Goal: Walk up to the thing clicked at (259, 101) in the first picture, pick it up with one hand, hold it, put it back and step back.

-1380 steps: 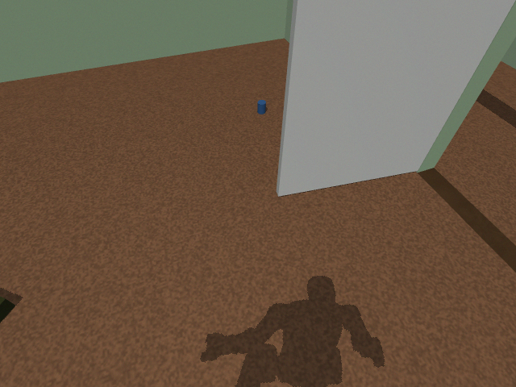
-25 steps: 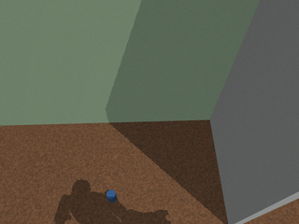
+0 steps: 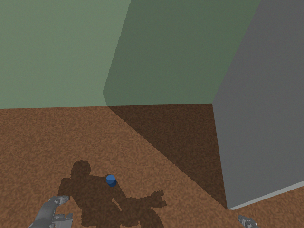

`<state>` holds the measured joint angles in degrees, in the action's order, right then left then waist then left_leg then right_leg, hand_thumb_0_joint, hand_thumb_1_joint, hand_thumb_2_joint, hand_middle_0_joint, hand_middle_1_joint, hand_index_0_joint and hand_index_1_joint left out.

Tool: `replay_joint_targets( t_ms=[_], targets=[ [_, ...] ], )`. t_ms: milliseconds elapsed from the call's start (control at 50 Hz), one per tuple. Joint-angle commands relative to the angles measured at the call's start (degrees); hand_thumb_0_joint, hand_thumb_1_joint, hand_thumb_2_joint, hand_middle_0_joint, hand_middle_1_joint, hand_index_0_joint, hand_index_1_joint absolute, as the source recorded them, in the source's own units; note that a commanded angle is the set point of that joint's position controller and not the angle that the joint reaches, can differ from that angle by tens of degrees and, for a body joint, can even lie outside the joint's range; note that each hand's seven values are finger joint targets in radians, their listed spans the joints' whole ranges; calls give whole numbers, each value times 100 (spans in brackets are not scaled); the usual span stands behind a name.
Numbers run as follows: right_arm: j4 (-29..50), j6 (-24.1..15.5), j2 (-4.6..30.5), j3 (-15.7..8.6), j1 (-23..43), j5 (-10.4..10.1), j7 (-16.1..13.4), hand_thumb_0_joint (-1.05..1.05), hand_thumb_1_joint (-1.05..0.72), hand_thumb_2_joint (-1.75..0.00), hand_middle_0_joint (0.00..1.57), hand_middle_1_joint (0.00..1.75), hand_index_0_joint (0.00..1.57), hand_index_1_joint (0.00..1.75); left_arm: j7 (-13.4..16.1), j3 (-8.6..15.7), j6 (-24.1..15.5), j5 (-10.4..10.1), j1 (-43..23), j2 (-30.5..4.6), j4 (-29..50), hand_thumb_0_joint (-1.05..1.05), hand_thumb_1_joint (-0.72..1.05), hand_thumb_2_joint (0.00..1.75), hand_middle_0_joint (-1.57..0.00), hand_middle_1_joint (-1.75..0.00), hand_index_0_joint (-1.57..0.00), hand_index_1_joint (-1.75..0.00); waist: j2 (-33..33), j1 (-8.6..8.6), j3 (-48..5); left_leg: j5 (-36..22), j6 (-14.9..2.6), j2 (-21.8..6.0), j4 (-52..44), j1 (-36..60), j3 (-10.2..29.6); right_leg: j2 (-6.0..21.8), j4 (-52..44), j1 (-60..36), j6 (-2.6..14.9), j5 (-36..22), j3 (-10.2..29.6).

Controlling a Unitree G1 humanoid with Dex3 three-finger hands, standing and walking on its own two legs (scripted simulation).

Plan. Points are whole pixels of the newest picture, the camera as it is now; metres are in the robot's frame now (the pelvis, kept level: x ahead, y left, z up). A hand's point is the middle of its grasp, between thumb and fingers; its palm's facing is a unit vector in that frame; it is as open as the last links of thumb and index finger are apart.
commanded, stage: rise first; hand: left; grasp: from above
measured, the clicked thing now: (111, 180) +0.42 +0.25 -0.73
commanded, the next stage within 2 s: none
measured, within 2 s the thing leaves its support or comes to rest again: neither
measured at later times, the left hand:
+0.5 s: hand out of the picture +0.14 +0.27 -0.22, palm faces -0.17 -0.87 -0.46, open 14.0 cm
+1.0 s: hand (78, 211) +0.20 +0.29 -0.37, palm faces -0.42 -0.56 -0.71, open 14.0 cm
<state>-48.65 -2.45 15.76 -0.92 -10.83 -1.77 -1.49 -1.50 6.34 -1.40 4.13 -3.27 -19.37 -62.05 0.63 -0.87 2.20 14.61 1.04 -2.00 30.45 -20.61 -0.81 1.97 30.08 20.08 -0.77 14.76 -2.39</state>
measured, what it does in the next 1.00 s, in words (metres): lowers itself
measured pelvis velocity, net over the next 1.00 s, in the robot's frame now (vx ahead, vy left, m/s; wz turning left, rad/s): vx -0.04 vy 0.01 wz -0.01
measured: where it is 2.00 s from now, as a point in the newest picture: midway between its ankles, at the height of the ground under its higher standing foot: outside the picture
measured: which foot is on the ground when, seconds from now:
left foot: down 0.00-1.00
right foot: down 0.00-1.00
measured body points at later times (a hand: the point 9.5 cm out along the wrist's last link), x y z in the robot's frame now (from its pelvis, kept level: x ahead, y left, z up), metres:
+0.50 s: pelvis +0.00 +0.01 -0.07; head +0.09 +0.03 +0.37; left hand +0.14 +0.31 -0.19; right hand +0.16 -0.24 -0.17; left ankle +0.01 +0.13 -0.73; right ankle +0.00 -0.13 -0.73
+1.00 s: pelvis -0.04 +0.01 -0.22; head +0.13 +0.02 +0.19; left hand +0.22 +0.32 -0.32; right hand +0.16 -0.26 -0.33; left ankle +0.01 +0.13 -0.73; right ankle +0.00 -0.13 -0.73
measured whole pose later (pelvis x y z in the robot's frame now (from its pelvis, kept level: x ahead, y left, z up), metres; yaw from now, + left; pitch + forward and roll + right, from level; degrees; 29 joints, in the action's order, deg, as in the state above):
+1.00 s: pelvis -0.04 +0.01 -0.22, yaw -1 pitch +31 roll -2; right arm -35.0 -11.1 16.4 -3.2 -4.7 -0.1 1.1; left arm 4.9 7.2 -4.3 35.9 -4.6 -25.6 -37.7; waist -0.2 -1.4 -11.0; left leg 38.8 0.6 -2.0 98.6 -91.3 1.9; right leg 3.0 97.2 89.7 -1.3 38.8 -1.4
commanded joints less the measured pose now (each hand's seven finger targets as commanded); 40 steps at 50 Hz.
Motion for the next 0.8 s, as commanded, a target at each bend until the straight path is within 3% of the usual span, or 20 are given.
replay_joint_targets(
  t_ms=[0, 60, 100, 140, 200, 240, 280, 340, 380, 460, 480, 520, 600, 660, 700, 720, 780],
  targets=[
    [930, -156, 915, -479, -376, 63, -31, 0, -92, -90, 20, 30, 20, 30, 12, 622, 68, 458, 578, -1342, 699, 0, -6, 88, -12, -102, -15, -98, -390, 316, -1887, -1318, -90, 340, 299, 104, -155, -147, 294, -397, 189, -1268, 42],
    [1287, -156, 844, -429, -197, 13, -7, 0, -91, -90, 20, 30, 20, 30, 144, 382, 422, 577, 493, -982, 996, 0, -30, 91, -11, -104, -13, -102, -355, 175, -1420, -1073, -47, 281, 383, -211, -75, -200, 369, 106, 200, -890, -37],
    [1500, -187, 846, -446, -91, 1, 5, 0, -92, -91, 20, 30, 20, 30, 213, 413, 610, 631, 325, -1073, 1252, 0, -45, 95, -10, -104, -11, -103, -177, 105, -1282, -702, -52, 216, 555, -495, -26, -235, 503, 459, 194, -473, -79],
    [1632, -257, 793, -448, -135, 18, 32, 0, -90, -90, 20, 30, 20, 30, 248, 363, 715, 623, 399, -915, 1512, 0, -52, 96, -9, -105, -10, -105, -1, 22, -1334, -414, -88, 203, 782, -717, -30, -242, 697, 686, 170, -205, -77],
    [1721, -400, 763, -483, -245, 52, 45, 0, -88, -90, 20, 30, 20, 30, 251, 367, 683, 708, 332, -845, 1942, 0, -53, 96, -9, -105, -9, -105, -60, -22, -1448, -234, -89, 169, 1234, -1060, 12, -238, 1182, 1241, 166, -35, -60],
    [1801, -493, 739, -506, -260, 85, 36, 0, -88, -90, 20, 30, 20, 30, 274, 530, 590, 757, 428, -993, 2400, 0, -54, 97, -8, -105, -8, -105, -248, 10, -1750, -296, -70, 145, 1544, -1195, 41, -222, 1540, 1462, 170, -56, -49],
    [1888, -575, 689, -492, -258, 104, 11, 0, -88, -90, 20, 30, 20, 30, 303, 481, 553, 884, 772, -899, 2682, 0, -56, 98, -8, -107, -7, -107, -284, -8, -1944, -342, -82, 137, 1799, -1320, 57, -210, 1799, 1648, 169, -116, -28],
    [1984, -641, 698, -503, -261, 122, -28, 0, -89, -90, 20, 30, 20, 30, 323, 582, 599, 1126, 1092, -1031, 3129, 0, -58, 99, -8, -107, -7, -108, -569, 34, -2105, -424, -41, 88, 2042, -1420, 85, -209, 2159, 1993, 190, -98, 5],
    [2041, -672, 696, -499, -233, 135, -27, 0, -88, -90, 20, 30, 20, 30, 330, 487, 680, 1174, 1335, -870, 3404, 0, -57, 99, -7, -108, -6, -108, -604, -17, -2221, -590, -11, 18, 2113, -1387, 211, -218, 2333, 2177, 194, -86, -37],
    [2167, -746, 655, -488, -209, 127, -40, 0, -90, -90, 20, 30, 20, 30, 392, 530, 882, 1250, 1600, -883, 3927, 0, -58, 98, -7, -108, -7, -108, -507, -33, -2266, -435, -67, 55, 2434, -1806, 188, -194, 2487, 2280, 173, -95, 3],
    [2162, -774, 643, -482, -171, 124, -36, 0, -91, -91, 20, 30, 20, 30, 381, 408, 932, 1246, 1700, -753, 3923, 0, -58, 97, -7, -108, -7, -108, -425, -66, -2260, -444, -74, 46, 2514, -1871, 204, -199, 2558, 2368, 172, -66, -9],
    [2232, -810, 662, -484, -124, 131, -37, 0, -91, -90, 20, 30, 20, 30, 383, 460, 997, 1284, 1843, -816, 4027, 0, -57, 97, -7, -109, -7, -108, -451, -69, -2307, -547, -82, 26, 2689, -2043, 263, -203, 2756, 2571, 178, -73, -30],
    [2342, -883, 630, -451, -24, 147, -28, 0, -90, -90, 20, 30, 20, 30, 378, 439, 1054, 1368, 1755, -880, 4357, 0, -54, 95, -7, -108, -8, -107, -461, -90, -2301, -181, -95, 58, 2988, -2451, 224, -198, 3010, 2886, 174, 128, -10],
    [2325, -967, 661, -431, 72, 147, -19, 0, -89, -90, 20, 30, 20, 30, 403, 454, 935, 1653, 1215, -1048, 4022, 0, -54, 95, -6, -109, -7, -108, -360, -209, -2187, 222, -118, 61, 3419, -3054, 279, -186, 3444, 3523, 167, 422, -8],
    [2272, -1033, 683, -425, 145, 176, 13, 0, -89, -90, 20, 30, 20, 30, 418, 545, 725, 1891, 966, -1199, 3721, 0, -53, 94, -6, -110, -7, -108, -448, -161, -2232, 369, -110, 81, 3795, -3476, 281, -172, 3898, 3991, 180, 584, 10],
    [2267, -1064, 706, -428, 187, 179, 39, 0, -89, -90, 20, 30, 20, 30, 426, 480, 584, 2022, 777, -1178, 3648, 0, -53, 94, -6, -110, -7, -109, -488, -210, -2367, 443, -94, 85, 3951, -3618, 325, -176, 4139, 4295, 188, 677, 9],
    [2237, -1148, 786, -497, 183, 179, 102, 0, -87, -89, 20, 30, 20, 30, 451, 376, 182, 2369, 633, -1169, 3611, 0, -51, 94, -7, -110, -8, -108, -610, -130, -2925, 626, -78, 143, 4436, -3964, 328, -151, 4675, 4800, 186, 786, 37]
  ],
)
